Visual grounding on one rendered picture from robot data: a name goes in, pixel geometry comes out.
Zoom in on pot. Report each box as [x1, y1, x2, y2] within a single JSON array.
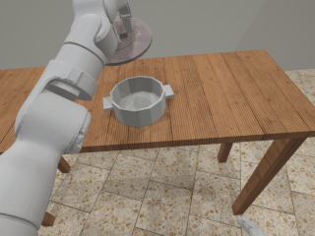
[[102, 76, 174, 128]]

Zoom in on left robot upper arm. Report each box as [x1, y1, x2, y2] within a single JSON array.
[[0, 89, 92, 236]]

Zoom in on knob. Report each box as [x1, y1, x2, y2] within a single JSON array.
[[114, 20, 128, 39]]

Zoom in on table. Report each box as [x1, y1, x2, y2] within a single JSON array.
[[0, 49, 315, 227]]

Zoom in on left robot forearm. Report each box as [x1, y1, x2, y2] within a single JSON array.
[[14, 0, 118, 137]]

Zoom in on right robot hand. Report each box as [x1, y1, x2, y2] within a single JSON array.
[[236, 216, 266, 236]]

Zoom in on lid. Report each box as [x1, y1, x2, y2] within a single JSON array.
[[105, 16, 153, 66]]

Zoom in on left robot hand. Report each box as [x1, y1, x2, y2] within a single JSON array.
[[112, 0, 133, 44]]

